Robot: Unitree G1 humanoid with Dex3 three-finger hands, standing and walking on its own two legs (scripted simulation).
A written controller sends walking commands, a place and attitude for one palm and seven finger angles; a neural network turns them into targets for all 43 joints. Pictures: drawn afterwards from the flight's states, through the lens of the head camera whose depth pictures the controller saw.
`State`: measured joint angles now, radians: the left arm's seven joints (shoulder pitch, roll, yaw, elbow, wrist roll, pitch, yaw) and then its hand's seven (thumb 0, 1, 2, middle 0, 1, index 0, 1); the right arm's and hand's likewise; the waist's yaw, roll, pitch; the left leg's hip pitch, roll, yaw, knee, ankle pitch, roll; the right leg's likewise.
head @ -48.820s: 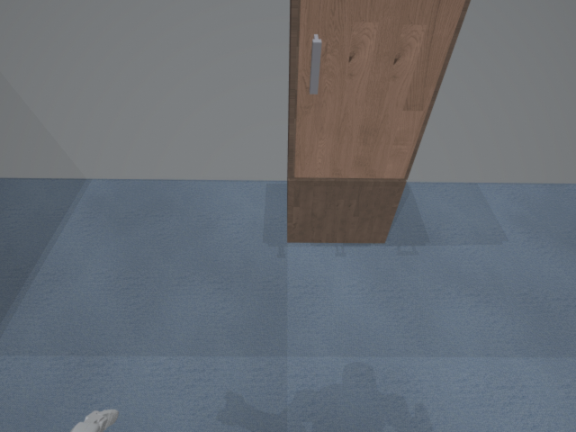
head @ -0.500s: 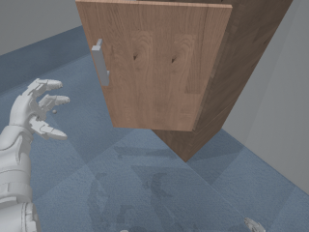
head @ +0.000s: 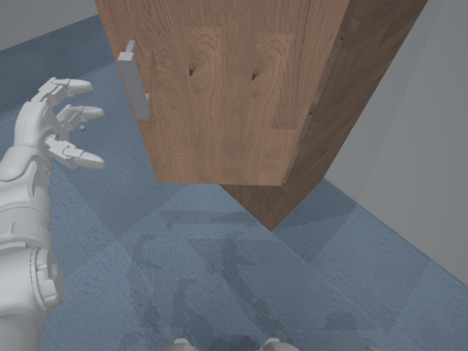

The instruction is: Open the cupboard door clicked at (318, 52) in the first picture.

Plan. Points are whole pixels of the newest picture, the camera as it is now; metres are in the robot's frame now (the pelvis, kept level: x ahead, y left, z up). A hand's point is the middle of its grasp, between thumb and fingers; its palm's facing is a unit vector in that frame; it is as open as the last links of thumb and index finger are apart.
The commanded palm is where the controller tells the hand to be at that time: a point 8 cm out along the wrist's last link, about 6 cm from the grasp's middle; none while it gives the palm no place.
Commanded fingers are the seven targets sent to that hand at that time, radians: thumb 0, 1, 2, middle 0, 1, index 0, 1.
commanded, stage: move the hooked fingers beside the handle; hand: left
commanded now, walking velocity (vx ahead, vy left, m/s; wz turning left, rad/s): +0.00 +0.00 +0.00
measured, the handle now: (137, 81) +0.58 +0.17 +0.09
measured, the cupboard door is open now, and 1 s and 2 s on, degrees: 45 45 45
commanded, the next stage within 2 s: slide the fingers in behind the handle in 1.32 s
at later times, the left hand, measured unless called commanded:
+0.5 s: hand (98, 98) +0.52 +0.23 +0.11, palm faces -0.04 -1.00 +0.02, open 14.0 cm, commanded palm +0.51 +0.28 +0.10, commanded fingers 0.00 -0.50 0.30 -0.30 -1.20 -0.30 -1.20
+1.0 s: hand (94, 97) +0.53 +0.24 +0.10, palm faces -0.03 -1.00 +0.00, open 14.0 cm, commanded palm +0.51 +0.28 +0.10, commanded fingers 0.00 -0.50 0.30 -0.30 -1.20 -0.30 -1.20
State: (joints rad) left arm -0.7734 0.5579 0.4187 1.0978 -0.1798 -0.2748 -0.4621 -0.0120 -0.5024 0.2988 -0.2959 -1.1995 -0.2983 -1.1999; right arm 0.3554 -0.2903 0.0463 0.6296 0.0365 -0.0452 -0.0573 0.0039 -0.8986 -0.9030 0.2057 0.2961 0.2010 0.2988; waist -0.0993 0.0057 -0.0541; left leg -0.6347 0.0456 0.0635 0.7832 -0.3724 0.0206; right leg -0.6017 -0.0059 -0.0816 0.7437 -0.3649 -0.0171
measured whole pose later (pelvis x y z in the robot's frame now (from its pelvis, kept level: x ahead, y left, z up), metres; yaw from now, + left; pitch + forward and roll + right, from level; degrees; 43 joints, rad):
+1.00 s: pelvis +0.01 +0.01 -0.01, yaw -1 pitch +20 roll -3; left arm -0.97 0.67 0.46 1.21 -0.10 -0.30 -0.41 -0.01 -0.50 0.30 -0.30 -1.20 -0.30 -1.20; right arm 0.42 -0.29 0.04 0.61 0.00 0.08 -0.03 0.00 -0.90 -0.90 0.21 0.30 0.20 0.30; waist -0.18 0.02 -0.08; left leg -0.80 0.07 0.05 0.88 -0.42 0.03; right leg -0.74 0.02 -0.08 0.78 -0.38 -0.01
